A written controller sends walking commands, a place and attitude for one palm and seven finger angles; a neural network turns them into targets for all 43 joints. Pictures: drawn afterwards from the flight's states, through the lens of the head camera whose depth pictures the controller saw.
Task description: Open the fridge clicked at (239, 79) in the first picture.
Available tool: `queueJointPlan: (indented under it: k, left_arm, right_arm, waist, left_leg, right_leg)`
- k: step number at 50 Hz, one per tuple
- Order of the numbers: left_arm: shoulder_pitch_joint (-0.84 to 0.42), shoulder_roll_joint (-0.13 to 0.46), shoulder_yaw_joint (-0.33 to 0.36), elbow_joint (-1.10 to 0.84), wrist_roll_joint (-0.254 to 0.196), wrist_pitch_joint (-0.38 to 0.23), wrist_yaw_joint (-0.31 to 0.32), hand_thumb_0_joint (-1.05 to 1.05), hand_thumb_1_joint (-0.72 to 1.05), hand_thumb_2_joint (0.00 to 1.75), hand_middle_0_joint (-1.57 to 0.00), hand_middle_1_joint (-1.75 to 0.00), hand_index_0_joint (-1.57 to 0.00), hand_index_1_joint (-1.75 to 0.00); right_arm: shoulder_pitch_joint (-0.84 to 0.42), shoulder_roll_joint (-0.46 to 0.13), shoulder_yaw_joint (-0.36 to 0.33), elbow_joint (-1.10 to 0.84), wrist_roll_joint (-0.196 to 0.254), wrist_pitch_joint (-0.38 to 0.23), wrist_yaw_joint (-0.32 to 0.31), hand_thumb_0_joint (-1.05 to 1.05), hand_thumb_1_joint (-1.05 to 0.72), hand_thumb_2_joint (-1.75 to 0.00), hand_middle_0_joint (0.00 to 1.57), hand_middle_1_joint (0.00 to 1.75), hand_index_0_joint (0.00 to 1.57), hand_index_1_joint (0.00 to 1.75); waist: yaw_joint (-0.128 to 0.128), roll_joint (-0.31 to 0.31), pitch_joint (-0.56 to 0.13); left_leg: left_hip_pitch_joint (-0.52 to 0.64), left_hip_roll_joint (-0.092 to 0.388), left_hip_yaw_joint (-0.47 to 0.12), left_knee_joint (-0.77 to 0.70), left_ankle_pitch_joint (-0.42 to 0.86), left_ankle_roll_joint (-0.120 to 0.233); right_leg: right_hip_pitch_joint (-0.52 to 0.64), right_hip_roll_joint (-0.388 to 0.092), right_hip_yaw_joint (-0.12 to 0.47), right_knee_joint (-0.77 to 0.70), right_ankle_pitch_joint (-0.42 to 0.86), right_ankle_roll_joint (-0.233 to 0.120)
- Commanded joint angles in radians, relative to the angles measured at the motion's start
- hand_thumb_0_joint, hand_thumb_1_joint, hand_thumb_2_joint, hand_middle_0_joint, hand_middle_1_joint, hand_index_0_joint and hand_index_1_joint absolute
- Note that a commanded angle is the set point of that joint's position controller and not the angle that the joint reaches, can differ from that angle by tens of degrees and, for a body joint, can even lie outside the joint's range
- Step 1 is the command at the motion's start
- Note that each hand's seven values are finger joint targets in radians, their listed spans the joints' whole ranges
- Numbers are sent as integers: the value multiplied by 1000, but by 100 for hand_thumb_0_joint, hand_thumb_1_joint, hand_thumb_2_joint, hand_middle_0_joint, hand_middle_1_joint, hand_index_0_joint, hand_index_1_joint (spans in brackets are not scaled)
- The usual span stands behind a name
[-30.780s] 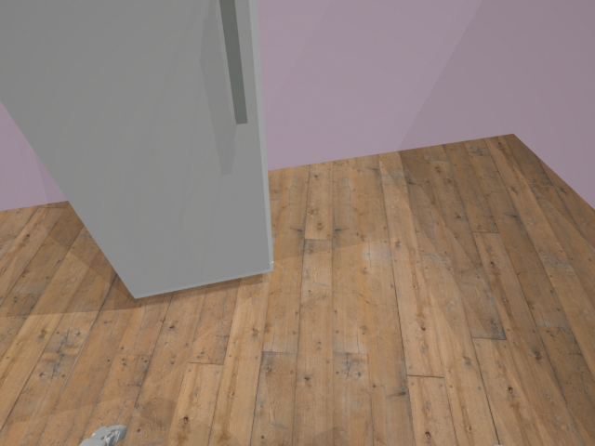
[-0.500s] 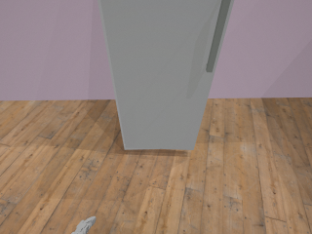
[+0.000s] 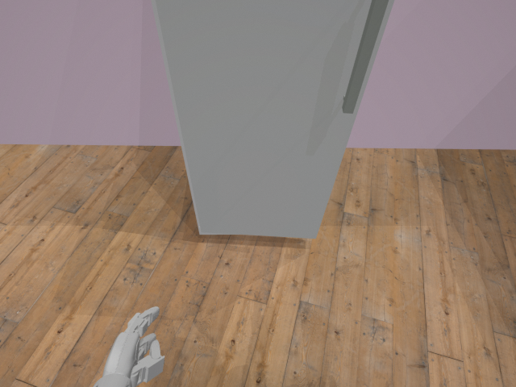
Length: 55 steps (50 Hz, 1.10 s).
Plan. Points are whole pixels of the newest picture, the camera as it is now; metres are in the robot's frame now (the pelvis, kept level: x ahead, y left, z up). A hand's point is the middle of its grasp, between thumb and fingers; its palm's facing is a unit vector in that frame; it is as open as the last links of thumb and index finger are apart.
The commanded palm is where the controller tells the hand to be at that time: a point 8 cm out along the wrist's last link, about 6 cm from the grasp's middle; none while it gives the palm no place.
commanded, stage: stop stepping back and stand still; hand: right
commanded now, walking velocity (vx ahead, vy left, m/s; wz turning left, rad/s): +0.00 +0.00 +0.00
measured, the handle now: (364, 44) +0.77 -0.17 +0.17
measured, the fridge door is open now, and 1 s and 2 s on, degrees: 4 4 4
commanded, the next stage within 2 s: let the arm hang, fingers relaxed in 0.34 s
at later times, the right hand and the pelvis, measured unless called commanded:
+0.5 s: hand (505, 293) +0.24 -0.28 +0.11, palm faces +0.27 +0.80 -0.54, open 7.4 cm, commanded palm none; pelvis +0.02 -0.02 +0.00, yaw +0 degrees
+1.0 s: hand out of the picture -0.02 -0.21 -0.16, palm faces +0.01 +0.97 -0.23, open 7.2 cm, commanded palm none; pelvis +0.00 -0.02 +0.01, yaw -1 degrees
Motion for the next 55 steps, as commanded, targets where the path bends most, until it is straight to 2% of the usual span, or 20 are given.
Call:
queueJointPlan:
  k: [1,2,3,4,5,6,8,11,16,21,22,23,25,28,30,31,35,40,47,55]
  left_arm:
    - [-88,117,32,-137,0,-35,37,0,90,90,-20,-30,-20,-30]
    - [-83,123,37,-133,6,-39,46,0,90,90,-20,-30,-20,-30]
    - [-79,139,46,-135,7,-43,51,0,90,90,-20,-30,-20,-30]
    - [-78,147,50,-142,3,-44,53,0,90,90,-20,-30,-20,-30]
    - [-77,152,52,-147,0,-49,53,0,90,90,-20,-30,-20,-30]
    - [-94,140,39,-144,8,-59,57,0,90,90,-20,-30,-20,-30]
    - [-87,128,29,-136,10,-67,55,0,90,90,-20,-30,-20,-30]
    - [-65,134,39,-137,7,-70,46,0,90,90,-20,-30,-20,-30]
    - [-55,126,44,-152,0,-36,35,0,90,90,-20,-30,-20,-30]
    - [-80,134,44,-164,-5,-17,48,0,90,90,-20,-30,-20,-30]
    - [-137,311,74,43,-9,-67,-43,0,90,90,-20,-30,-20,-30]
    - [-64,267,83,40,-4,-6,-43,0,90,90,-20,-30,-20,-30]
    - [-57,231,60,50,11,32,-38,0,90,90,-20,-30,-20,-30]
    - [-50,220,37,61,32,66,-33,0,90,90,-20,-30,-20,-30]
    - [-31,218,38,88,39,88,-30,0,90,90,-20,-30,-20,-30]
    - [-20,198,31,106,42,100,-31,0,90,90,-20,-30,-20,-30]
    - [-29,169,9,190,44,115,-26,0,90,90,-20,-30,-20,-30]
    - [22,125,10,273,42,125,-13,0,90,90,-20,-30,-20,-30]
    - [109,114,19,361,32,124,-2,0,90,90,-20,-30,-20,-30]
    - [149,90,18,429,34,122,1,0,90,90,-20,-30,-20,-30]
  right_arm:
    - [-45,-122,-84,-73,6,-7,-33,0,-90,-90,20,30,20,30]
    - [-61,-123,-74,-103,4,-16,-34,0,-90,-90,20,30,20,30]
    - [-84,-123,-60,-146,1,-21,-37,0,-90,-90,20,30,20,30]
    - [-121,-135,-51,-193,-5,-24,-38,0,-90,-90,20,30,20,30]
    - [-142,-137,-43,-224,-11,-25,-36,0,-90,-90,20,30,20,30]
    - [-168,-167,-57,-262,-15,-24,-36,0,-90,-90,20,30,20,30]
    - [-187,-158,-47,-288,-22,-30,-40,0,-90,-90,20,30,20,30]
    - [-100,-179,-86,-280,-20,-31,-48,0,-90,-90,20,30,20,30]
    - [79,-137,-113,-135,11,-21,-35,0,-90,-90,20,30,20,30]
    - [23,-133,-92,-117,23,-7,-24,0,-90,-90,20,30,20,30]
    - [-110,16,357,569,-79,141,121,0,-90,-90,20,30,20,30]
    - [-120,40,344,599,-72,219,141,0,-90,-90,20,30,20,30]
    - [-144,79,364,666,-72,243,146,0,-90,-90,20,30,20,30]
    - [-235,44,386,825,-77,242,150,0,-90,-90,20,30,20,30]
    - [-298,38,399,945,-75,247,144,0,-90,-90,20,30,20,30]
    - [-312,49,411,1003,-73,255,139,0,-90,-90,20,30,20,30]
    - [-312,71,439,1200,-59,265,130,0,-90,-90,20,30,20,30]
    - [-261,101,434,1372,-54,259,126,0,-90,-90,20,30,20,30]
    - [-269,124,447,1499,-50,249,125,0,-90,-90,20,30,20,30]
    - [-259,150,453,1577,-52,253,116,0,-90,-90,20,30,20,30]
  waist:
    - [11,132,-127]
    - [1,63,-153]
    - [-11,-21,-182]
    - [-22,-51,-190]
    - [-26,-58,-178]
    - [-20,-140,-156]
    - [-22,-178,-135]
    - [-22,-149,-173]
    - [-12,-49,-195]
    - [-4,-2,-174]
    - [30,-13,-100]
    - [16,-22,-169]
    - [-5,1,-157]
    - [-4,222,-137]
    - [10,293,-112]
    - [14,254,-97]
    - [-8,-39,-36]
    - [-14,-195,-58]
    - [-5,10,-51]
    - [-6,30,42]
  left_leg:
    - [109,178,-142,-71,421,45]
    - [97,136,-107,-34,393,9]
    - [59,98,-85,-5,318,-17]
    - [29,73,-73,-10,224,-32]
    - [28,58,-69,-24,188,-32]
    - [17,55,-48,-5,211,-32]
    - [49,41,-22,-13,158,-31]
    - [106,49,-36,-57,304,-14]
    - [162,77,-77,-94,442,-1]
    - [125,79,-91,-114,433,-12]
    - [6,149,-42,32,564,-6]
    - [-16,138,-83,1,426,-3]
    - [-43,117,-58,0,174,-14]
    - [-21,133,-97,-55,202,4]
    - [-53,160,-126,-81,228,28]
    - [-64,156,-118,-83,197,28]
    - [-13,105,-109,-108,69,4]
    - [56,101,-104,-176,27,22]
    - [53,105,-86,-213,71,18]
    - [16,97,-82,-215,34,6]
  right_leg:
    - [113,-3,-13,-295,236,-15]
    - [196,-42,16,-331,360,-31]
    - [253,-115,99,-332,493,-58]
    - [274,-157,141,-321,530,-77]
    - [268,-161,140,-316,529,-83]
    - [259,-154,147,-335,548,-81]
    - [221,-147,138,-357,539,-68]
    - [226,-112,92,-304,575,-45]
    - [171,-79,48,-272,527,-17]
    - [169,-79,43,-294,456,-21]
    - [90,-88,43,-146,603,-24]
    - [137,-97,40,-173,566,-17]
    - [61,-122,80,-205,353,-48]
    - [57,-83,98,-194,298,-57]
    - [104,-49,82,-180,296,-49]
    - [116,-44,78,-194,303,-44]
    - [87,-58,101,-315,255,-48]
    - [80,-49,98,-352,107,-42]
    - [141,-72,97,-362,188,-42]
    - [126,-79,100,-425,126,-45]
